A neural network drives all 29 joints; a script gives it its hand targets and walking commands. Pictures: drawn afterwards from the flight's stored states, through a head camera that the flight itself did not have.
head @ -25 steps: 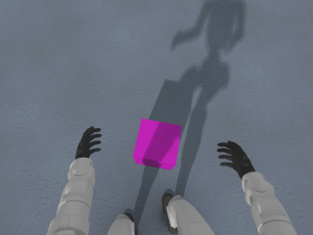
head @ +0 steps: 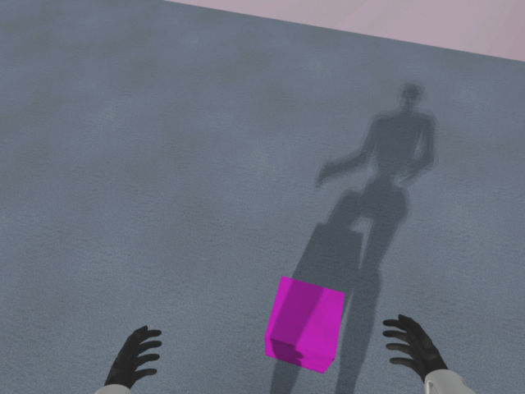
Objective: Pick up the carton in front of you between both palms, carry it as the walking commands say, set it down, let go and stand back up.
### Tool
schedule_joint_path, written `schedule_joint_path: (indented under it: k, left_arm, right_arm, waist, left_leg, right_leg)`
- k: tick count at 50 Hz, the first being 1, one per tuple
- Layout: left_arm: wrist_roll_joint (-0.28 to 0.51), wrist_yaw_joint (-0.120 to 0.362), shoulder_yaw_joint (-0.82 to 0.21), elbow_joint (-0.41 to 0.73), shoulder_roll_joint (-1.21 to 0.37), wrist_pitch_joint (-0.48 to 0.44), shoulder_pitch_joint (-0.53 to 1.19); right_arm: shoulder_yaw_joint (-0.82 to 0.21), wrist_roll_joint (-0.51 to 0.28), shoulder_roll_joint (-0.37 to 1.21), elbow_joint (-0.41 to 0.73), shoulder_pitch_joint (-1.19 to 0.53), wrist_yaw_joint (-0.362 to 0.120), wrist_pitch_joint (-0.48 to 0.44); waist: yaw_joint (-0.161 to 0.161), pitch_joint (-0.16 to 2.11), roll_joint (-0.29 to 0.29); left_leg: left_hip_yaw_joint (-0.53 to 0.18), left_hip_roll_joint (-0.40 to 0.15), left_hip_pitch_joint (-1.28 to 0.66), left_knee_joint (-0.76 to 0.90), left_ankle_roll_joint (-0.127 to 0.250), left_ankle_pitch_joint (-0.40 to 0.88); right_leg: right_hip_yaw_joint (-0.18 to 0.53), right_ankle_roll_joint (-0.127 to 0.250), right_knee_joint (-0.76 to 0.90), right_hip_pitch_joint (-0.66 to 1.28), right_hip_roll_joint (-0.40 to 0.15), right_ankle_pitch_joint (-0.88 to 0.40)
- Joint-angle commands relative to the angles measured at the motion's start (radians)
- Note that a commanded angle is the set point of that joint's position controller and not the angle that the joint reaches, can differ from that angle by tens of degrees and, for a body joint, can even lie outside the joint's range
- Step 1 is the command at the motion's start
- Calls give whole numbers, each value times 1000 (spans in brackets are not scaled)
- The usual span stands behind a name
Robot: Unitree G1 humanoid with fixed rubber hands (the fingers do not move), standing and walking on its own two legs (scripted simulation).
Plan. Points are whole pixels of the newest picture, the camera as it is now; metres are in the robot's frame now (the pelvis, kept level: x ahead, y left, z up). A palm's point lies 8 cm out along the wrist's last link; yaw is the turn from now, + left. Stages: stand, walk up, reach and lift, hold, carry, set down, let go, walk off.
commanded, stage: let go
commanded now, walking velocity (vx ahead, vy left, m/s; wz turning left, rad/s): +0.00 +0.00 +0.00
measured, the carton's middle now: (302, 325) +0.40 -0.11 -0.65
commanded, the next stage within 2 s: stand in 0.38 s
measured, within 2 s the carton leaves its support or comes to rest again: neither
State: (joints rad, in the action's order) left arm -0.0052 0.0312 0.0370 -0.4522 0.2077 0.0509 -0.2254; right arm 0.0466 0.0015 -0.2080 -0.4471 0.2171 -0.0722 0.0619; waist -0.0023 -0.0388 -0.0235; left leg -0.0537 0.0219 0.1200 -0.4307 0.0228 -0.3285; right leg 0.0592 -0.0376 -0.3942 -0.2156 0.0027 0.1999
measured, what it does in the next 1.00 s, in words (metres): stands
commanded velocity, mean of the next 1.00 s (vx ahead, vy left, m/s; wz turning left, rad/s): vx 0.00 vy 0.00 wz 0.00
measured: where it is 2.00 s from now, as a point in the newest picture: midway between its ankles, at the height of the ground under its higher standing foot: outside the picture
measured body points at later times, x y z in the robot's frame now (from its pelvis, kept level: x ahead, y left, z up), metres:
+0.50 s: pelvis -0.02 -0.03 -0.01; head -0.01 -0.05 +0.44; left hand +0.13 +0.24 -0.09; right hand +0.15 -0.29 -0.10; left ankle -0.07 +0.10 -0.74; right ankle +0.00 -0.15 -0.74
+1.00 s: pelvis +0.01 -0.04 -0.01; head +0.02 -0.06 +0.44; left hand +0.13 +0.26 -0.10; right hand +0.15 -0.33 -0.12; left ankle -0.07 +0.10 -0.74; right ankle +0.00 -0.15 -0.74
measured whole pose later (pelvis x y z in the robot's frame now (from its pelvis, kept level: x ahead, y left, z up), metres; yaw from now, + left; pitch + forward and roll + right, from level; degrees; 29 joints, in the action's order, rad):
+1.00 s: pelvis +0.01 -0.04 -0.01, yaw +3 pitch +0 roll +0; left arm -0.04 -0.01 0.05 -0.82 0.31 0.01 -0.15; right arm 0.02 0.04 -0.37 -0.74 0.20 0.03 0.00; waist 0.01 -0.02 -0.06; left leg -0.10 -0.01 0.11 -0.49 -0.03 -0.37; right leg 0.00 0.02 -0.53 -0.23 0.03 0.29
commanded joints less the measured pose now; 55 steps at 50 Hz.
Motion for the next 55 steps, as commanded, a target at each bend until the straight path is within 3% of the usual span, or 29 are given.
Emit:
schedule_joint_path:
  k: [1,2,3,6,19,20,22,24,27,33,37,46,55]
  left_arm:
    - [16,15,0,114,61,2,39]
    - [17,17,-1,117,63,7,40]
    - [33,-1,0,57,50,-20,6]
    - [33,-14,-10,79,63,-19,37]
    - [6,4,20,60,83,30,37]
    - [-48,-32,72,-80,234,4,22]
    - [-65,-48,71,-97,242,-20,37]
    - [-62,-47,67,-112,223,-37,75]
    - [-51,-35,64,-142,220,-50,91]
    - [-39,-39,67,-200,249,-58,72]
    - [-37,-44,65,-234,265,-57,63]
    - [-31,-48,57,-298,275,-55,85]
    - [-27,-45,51,-353,278,-56,114]
  right_arm:
    - [46,10,-116,81,-2,2,1]
    - [48,12,-116,83,-6,1,6]
    - [54,20,-144,139,-42,26,54]
    - [37,22,-134,121,-14,45,81]
    - [7,26,-107,160,-48,62,143]
    - [42,45,-228,24,-74,90,69]
    - [36,52,-199,-2,-40,92,8]
    - [36,50,-199,-35,-33,85,-26]
    - [38,46,-218,-70,-37,77,-49]
    - [32,43,-253,-136,-19,88,-65]
    - [24,41,-269,-174,-7,97,-67]
    - [9,34,-288,-232,-7,107,-68]
    - [3,33,-301,-278,-25,110,-74]
  waist:
    - [-14,70,-21]
    - [-13,60,-20]
    - [-17,107,-16]
    - [-13,79,-31]
    - [8,28,19]
    - [30,-7,-79]
    - [9,3,-16]
    - [2,13,28]
    - [2,46,38]
    - [5,98,39]
    - [5,108,36]
    - [5,99,18]
    - [8,85,12]
  left_leg:
    - [8,-13,90,98,-66,434]
    - [9,-14,93,101,-65,423]
    - [0,-10,36,57,-66,510]
    - [-4,-12,48,41,-72,520]
    - [41,21,133,63,-36,223]
    - [1,-21,182,8,-49,59]
    - [-27,-31,138,-5,-41,-92]
    - [-44,-36,125,-24,-24,-121]
    - [-55,-46,112,-38,-13,-30]
    - [-66,-62,70,-58,-19,196]
    - [-69,-70,56,-60,-25,275]
    - [-66,-79,41,-36,-28,352]
    - [-68,-88,36,7,-25,324]
  right_leg:
    - [-73,23,-24,210,83,-264]
    - [-74,23,-24,214,83,-253]
    - [-86,15,-49,170,108,-222]
    - [-80,19,-57,126,104,-195]
    - [-63,11,-49,191,74,-145]
    - [-15,10,-44,30,-33,-69]
    - [29,28,-6,-60,-47,153]
    - [47,43,5,-105,-47,249]
    - [48,57,-18,-85,-48,167]
    - [32,69,-79,1,-59,-132]
    - [28,72,-94,44,-67,-242]
    - [26,71,-87,88,-74,-316]
    - [32,74,-57,100,-75,-266]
